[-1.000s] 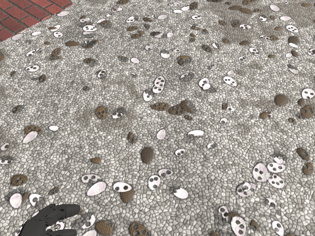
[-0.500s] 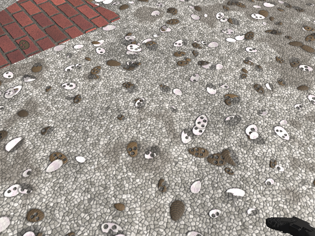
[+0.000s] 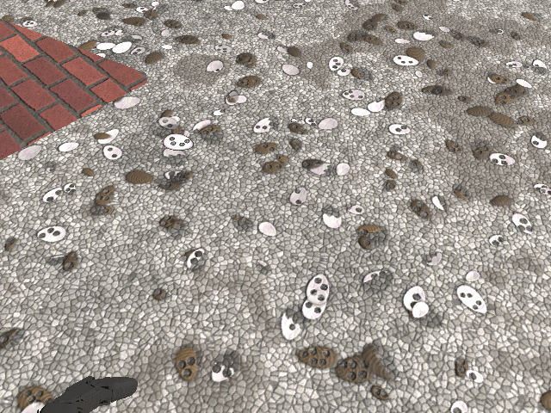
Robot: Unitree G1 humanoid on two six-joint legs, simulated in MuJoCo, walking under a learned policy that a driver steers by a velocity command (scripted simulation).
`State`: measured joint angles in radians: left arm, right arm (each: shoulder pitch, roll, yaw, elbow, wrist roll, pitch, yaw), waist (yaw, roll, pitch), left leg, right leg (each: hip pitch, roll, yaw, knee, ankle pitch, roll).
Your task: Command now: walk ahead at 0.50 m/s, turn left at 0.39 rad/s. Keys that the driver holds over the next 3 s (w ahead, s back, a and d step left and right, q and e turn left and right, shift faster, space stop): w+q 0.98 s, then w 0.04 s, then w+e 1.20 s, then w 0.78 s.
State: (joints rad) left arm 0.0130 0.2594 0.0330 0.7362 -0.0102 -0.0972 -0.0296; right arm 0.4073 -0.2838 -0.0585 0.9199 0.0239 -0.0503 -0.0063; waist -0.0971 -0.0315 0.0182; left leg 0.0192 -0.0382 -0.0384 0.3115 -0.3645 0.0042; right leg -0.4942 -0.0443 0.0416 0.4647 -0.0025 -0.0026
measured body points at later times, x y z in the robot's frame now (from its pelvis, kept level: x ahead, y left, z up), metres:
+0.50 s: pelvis +0.25 +0.02 -0.01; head +0.28 +0.04 +0.44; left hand +0.19 +0.31 -0.14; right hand +0.52 -0.15 -0.09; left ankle +0.36 +0.17 -0.72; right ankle +0.14 -0.13 -0.73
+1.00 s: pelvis +0.52 +0.13 +0.00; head +0.54 +0.16 +0.45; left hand +0.60 +0.46 -0.07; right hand +0.71 -0.11 -0.10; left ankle +0.36 +0.16 -0.73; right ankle +0.72 +0.10 -0.72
